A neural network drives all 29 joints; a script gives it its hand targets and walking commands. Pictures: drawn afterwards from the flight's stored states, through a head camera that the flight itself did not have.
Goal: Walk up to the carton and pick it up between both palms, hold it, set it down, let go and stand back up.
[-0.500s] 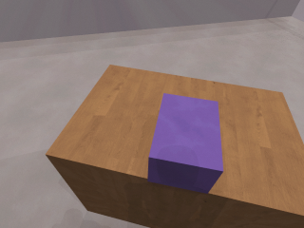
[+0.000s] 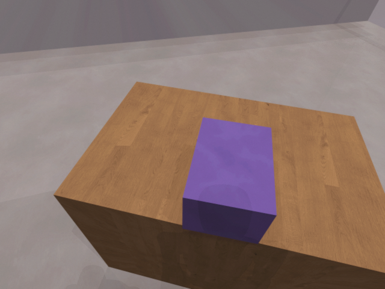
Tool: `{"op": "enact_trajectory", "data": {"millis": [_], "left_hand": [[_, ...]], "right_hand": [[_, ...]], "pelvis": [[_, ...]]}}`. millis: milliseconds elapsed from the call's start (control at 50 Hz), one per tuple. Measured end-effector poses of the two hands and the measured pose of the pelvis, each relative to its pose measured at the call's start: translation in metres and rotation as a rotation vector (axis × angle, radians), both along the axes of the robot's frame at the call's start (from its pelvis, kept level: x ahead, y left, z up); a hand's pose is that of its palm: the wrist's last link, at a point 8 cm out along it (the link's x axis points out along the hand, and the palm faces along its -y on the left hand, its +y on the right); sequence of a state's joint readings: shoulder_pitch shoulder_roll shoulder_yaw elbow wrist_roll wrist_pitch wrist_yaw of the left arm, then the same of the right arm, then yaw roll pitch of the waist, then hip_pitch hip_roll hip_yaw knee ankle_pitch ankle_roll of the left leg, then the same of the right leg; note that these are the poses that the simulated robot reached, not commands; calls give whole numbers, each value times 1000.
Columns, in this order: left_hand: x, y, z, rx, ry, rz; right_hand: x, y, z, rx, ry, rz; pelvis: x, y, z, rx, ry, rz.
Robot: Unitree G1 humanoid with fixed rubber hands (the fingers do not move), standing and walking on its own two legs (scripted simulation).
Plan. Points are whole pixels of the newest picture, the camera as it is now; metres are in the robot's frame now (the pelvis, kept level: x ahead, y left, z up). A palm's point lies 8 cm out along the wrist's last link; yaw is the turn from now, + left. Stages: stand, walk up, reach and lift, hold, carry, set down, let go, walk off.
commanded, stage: stand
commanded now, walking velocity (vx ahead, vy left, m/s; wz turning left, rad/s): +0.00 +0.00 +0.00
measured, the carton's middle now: (228, 176) +0.43 -0.07 -0.03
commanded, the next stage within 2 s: none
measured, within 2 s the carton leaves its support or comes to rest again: neither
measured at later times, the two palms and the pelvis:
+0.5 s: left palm out of the picture -0.04 +0.19 -0.15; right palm out of the picture -0.04 -0.21 -0.15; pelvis +0.00 -0.01 +0.00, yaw +0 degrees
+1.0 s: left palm out of the picture -0.04 +0.18 -0.15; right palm out of the picture -0.04 -0.22 -0.15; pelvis +0.00 -0.02 +0.00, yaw +0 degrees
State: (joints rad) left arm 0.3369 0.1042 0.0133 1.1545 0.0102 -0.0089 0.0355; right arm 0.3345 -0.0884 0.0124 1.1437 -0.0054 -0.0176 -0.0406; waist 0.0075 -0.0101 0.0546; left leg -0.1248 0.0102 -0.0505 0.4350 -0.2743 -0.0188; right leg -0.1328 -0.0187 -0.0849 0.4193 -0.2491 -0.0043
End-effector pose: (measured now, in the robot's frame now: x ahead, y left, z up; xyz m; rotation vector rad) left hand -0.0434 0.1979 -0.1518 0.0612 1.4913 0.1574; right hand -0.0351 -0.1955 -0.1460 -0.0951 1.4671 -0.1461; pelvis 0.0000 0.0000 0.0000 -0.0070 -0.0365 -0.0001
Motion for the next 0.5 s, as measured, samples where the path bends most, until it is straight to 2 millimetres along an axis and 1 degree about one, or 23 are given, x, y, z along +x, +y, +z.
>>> {"op": "enact_trajectory", "data": {"millis": [180,500], "left_hand": [[-1,-3,0,3,-5,-1],[0,-11,0,5,-20,1]], "right_hand": [[-3,-6,0,-3,8,0],[-2,-13,-1,3,1,6]], "pelvis": [[-1,-5,0,0,0,0],[-4,-13,-1,-1,0,2]]}}
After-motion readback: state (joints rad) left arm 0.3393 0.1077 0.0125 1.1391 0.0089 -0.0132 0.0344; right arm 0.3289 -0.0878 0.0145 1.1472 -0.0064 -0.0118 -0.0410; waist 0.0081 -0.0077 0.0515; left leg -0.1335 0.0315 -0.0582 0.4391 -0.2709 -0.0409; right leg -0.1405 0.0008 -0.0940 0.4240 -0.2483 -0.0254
